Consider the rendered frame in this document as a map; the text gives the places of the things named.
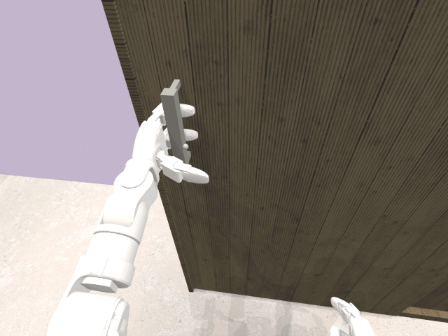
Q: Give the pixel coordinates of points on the left robot upper arm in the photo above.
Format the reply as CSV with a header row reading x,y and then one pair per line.
x,y
91,314

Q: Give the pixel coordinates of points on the right robot hand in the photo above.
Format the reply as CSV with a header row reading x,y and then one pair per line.
x,y
358,326

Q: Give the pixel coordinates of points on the wardrobe door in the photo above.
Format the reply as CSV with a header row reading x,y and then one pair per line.
x,y
323,128
436,299

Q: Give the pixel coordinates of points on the left robot hand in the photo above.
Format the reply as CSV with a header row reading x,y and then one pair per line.
x,y
151,139

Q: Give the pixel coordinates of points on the left robot forearm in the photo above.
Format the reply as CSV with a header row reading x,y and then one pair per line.
x,y
109,261

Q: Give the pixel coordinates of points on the handle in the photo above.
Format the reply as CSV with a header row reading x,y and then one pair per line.
x,y
173,117

